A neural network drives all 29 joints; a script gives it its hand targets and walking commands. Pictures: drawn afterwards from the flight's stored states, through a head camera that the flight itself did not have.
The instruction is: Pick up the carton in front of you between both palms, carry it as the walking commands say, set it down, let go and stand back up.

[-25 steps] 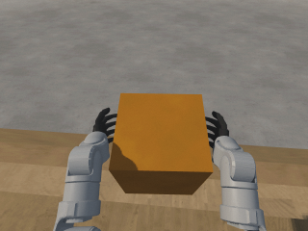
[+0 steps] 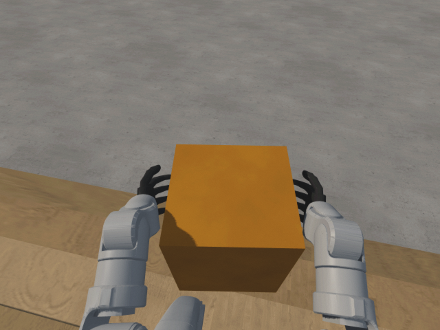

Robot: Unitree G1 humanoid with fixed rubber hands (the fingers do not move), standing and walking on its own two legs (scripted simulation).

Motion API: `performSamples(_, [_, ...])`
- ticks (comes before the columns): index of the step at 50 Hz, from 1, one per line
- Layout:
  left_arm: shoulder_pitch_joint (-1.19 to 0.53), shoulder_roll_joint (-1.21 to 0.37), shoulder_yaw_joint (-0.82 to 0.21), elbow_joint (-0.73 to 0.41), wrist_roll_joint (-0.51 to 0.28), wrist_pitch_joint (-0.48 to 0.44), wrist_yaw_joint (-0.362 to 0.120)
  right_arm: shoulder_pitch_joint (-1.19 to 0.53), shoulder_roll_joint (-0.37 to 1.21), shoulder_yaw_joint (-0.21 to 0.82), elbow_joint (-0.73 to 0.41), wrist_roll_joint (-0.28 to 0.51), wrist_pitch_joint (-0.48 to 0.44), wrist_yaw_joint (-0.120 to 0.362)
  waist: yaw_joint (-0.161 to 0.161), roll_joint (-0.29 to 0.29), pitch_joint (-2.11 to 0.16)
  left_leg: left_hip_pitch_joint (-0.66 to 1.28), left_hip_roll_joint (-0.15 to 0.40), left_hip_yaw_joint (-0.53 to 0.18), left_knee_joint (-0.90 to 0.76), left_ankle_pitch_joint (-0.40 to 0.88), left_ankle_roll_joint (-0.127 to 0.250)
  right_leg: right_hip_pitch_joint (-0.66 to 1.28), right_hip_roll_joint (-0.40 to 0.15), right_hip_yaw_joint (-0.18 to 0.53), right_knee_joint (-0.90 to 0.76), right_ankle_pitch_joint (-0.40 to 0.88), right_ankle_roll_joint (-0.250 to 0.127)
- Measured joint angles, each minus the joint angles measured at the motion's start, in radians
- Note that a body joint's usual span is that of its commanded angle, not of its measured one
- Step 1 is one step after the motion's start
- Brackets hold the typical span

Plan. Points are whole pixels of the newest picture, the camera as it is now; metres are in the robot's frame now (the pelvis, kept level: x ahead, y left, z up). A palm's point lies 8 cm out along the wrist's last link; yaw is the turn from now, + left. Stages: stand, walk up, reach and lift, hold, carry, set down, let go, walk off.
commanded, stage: carry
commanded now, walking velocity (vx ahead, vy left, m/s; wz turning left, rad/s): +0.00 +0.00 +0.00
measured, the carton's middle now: (229, 223) +0.32 +0.02 +0.00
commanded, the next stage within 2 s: none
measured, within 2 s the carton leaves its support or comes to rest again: neither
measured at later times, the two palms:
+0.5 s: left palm (203, 130) +0.68 +0.14 -0.07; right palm (299, 145) +0.65 -0.16 -0.07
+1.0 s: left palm (218, 118) +0.98 +0.12 -0.26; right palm (286, 124) +0.98 -0.18 -0.26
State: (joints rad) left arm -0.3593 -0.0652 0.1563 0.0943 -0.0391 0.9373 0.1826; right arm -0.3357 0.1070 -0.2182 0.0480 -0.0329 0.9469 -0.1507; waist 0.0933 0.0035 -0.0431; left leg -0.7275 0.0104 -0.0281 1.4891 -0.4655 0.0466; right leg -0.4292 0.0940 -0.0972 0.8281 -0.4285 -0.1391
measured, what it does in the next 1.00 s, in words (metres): goes down: left foot 0.15 m lower, then right foot 0.15 m lower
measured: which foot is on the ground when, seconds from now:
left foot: up 0.00-0.28, down 0.30-0.76, up 0.78-1.00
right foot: down 0.00-0.30, up 0.32-0.70, down 0.72-1.00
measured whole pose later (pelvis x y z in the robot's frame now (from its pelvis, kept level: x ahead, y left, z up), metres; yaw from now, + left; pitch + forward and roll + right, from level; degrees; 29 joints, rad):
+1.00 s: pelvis +0.67 -0.04 -0.30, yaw -1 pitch +4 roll +0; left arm -0.34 -0.08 0.14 0.11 -0.03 0.87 0.17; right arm -0.26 0.13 -0.24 0.02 -0.04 0.86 -0.14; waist 0.10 0.00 -0.01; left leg -0.76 0.03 -0.04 1.18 -0.28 0.05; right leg -0.41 0.12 -0.06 0.85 -0.51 -0.14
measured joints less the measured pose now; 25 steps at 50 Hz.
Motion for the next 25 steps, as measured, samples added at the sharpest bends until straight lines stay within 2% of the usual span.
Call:
performSamples(2, [0.006,-0.003,-0.002,0.01,-0.005,-0.009,0.0,0.026,0.018,-0.017,-0.01,-0.007,-0.013,0.002,-0.002,0.002,0.02,-0.044,0.035,0.008,-0.175,0.113,-0.008,0.026,0.002,-0.004,0.021,-0.053,-0.001])
performSamples(4, [0.007,-0.007,-0.01,0.01,-0.007,-0.028,0.0,0.049,0.024,-0.024,-0.027,-0.004,-0.038,0.005,-0.006,0.009,0.031,-0.08,0.056,0.009,-0.262,0.248,-0.001,0.052,0.005,-0.002,0.041,-0.105,-0.001])
performSamples(7, [-0.002,-0.019,-0.025,0.013,-0.007,-0.063,-0.001,0.082,0.005,-0.012,-0.07,0.004,-0.065,0.007,0.007,0.021,0.031,-0.088,0.07,0.002,-0.448,0.471,0.004,0.094,0.01,0.017,0.085,-0.195,0.004])
performSamples(11, [0.0,-0.035,-0.034,-0.01,-0.003,-0.09,-0.001,0.085,-0.016,-0.006,-0.112,0.016,-0.069,0.009,0.028,0.039,0.007,0.037,0.044,0.043,-0.841,0.725,-0.003,0.18,0.021,0.044,0.176,-0.359,0.018])
performSamples(12, [0.004,-0.029,-0.037,-0.019,-0.001,-0.088,-0.001,0.078,-0.016,-0.002,-0.11,0.015,-0.067,0.01,0.022,0.044,-0.005,0.077,0.03,0.066,-0.877,0.776,0.004,0.2,0.023,0.046,0.224,-0.402,0.025])
performSamples(13, [0.009,-0.018,-0.037,-0.026,-0.003,-0.082,-0.002,0.064,-0.014,0.006,-0.098,0.01,-0.064,0.01,0.008,0.047,-0.017,0.129,0.014,0.089,-0.902,0.807,0.013,0.207,0.019,0.041,0.307,-0.382,0.036])
performSamples(15, [0.02,0.012,-0.022,-0.044,-0.01,-0.061,-0.007,0.012,-0.009,0.034,-0.056,-0.009,-0.043,0.004,-0.065,0.076,-0.035,0.292,-0.011,0.133,-0.983,0.781,0.038,0.167,0.002,0.0,0.619,-0.21,0.074])
performSamples(16, [0.01,0.027,-0.015,-0.04,-0.016,-0.053,-0.01,-0.008,-0.004,0.04,-0.037,-0.014,-0.039,-0.003,-0.111,0.068,-0.043,0.319,-0.03,0.134,-0.945,0.627,0.038,0.12,-0.013,-0.004,0.788,-0.186,0.092])
performSamples(17, [0.001,0.033,-0.002,-0.032,-0.018,-0.045,-0.018,-0.016,-0.008,0.053,-0.025,-0.003,-0.036,-0.014,-0.15,0.044,-0.043,0.308,-0.057,0.142,-0.868,0.518,0.044,0.069,-0.019,0.028,0.892,-0.183,0.111])
performSamples(18, [-0.002,0.025,0.007,-0.025,-0.006,-0.034,-0.022,-0.018,-0.021,0.067,-0.011,0.012,-0.025,-0.031,-0.172,0.029,-0.043,0.306,-0.078,0.14,-0.809,0.433,0.045,0.017,-0.019,0.069,0.918,-0.158,0.117])
performSamples(19, [-0.002,0.008,0.021,-0.018,0.007,-0.018,-0.022,-0.023,-0.039,0.074,0.003,0.032,-0.007,-0.04,-0.179,0.029,-0.045,0.316,-0.094,0.119,-0.772,0.315,0.049,-0.04,-0.017,0.104,0.887,-0.13,0.116])
performSamples(20, [-0.001,-0.01,0.032,-0.015,0.024,-0.002,-0.021,-0.032,-0.055,0.075,0.019,0.052,0.011,-0.045,-0.186,0.037,-0.051,0.332,-0.1,0.105,-0.755,0.183,0.069,-0.099,-0.024,0.12,0.807,-0.096,0.114])
performSamples(21, [-0.007,-0.022,0.041,-0.006,0.042,0.009,-0.021,-0.041,-0.065,0.072,0.041,0.067,0.018,-0.047,-0.196,0.031,-0.05,0.331,-0.107,0.103,-0.725,0.095,0.083,-0.15,-0.048,0.129,0.701,-0.057,0.116])
performSamples(23, [-0.008,-0.04,0.058,-0.006,0.071,0.029,-0.023,-0.058,-0.073,0.068,0.076,0.084,0.025,-0.047,-0.205,0.013,-0.034,0.322,-0.111,0.113,-0.661,0.053,0.078,-0.219,-0.091,0.141,0.475,0.049,0.121])
performSamples(25, [-0.004,-0.048,0.072,-0.03,0.08,0.036,-0.023,-0.074,-0.07,0.064,0.083,0.09,0.024,-0.047,-0.205,0.0,-0.013,0.319,-0.11,0.119,-0.596,-0.007,0.076,-0.284,-0.111,0.148,0.374,0.217,0.1])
